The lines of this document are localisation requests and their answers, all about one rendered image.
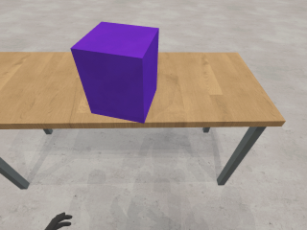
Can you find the robot left hand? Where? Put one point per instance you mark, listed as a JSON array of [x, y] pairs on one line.
[[56, 223]]

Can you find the carton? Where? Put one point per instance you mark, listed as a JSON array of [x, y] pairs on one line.
[[117, 65]]

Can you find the table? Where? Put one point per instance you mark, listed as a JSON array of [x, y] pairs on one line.
[[43, 90]]

